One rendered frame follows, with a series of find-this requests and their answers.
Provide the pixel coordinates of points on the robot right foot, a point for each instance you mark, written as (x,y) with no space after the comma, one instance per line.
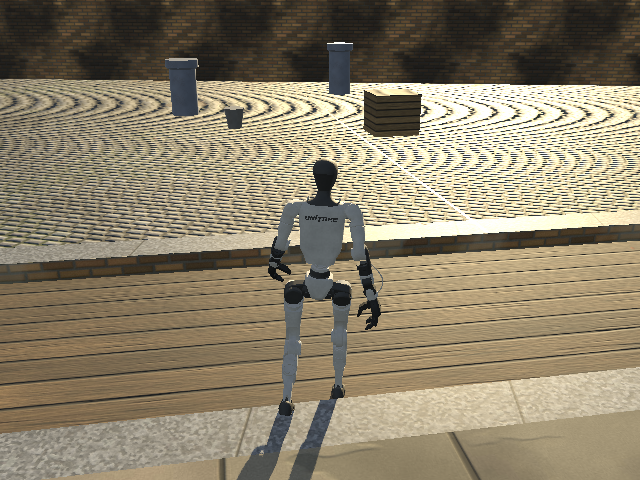
(338,392)

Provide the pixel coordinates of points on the robot right hand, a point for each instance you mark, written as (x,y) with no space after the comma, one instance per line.
(375,309)

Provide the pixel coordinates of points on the right robot forearm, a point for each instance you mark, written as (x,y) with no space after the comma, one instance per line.
(366,277)

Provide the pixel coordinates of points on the robot left upper arm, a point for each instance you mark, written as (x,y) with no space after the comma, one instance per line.
(291,210)

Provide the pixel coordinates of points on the left robot forearm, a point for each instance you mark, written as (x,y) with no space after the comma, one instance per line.
(276,255)

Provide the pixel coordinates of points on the robot right upper arm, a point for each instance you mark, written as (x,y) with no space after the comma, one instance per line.
(357,229)

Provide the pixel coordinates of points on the robot left hand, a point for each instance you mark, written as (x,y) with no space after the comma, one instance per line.
(274,275)

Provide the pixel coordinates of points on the left robot thigh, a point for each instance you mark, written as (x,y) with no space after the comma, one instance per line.
(293,306)

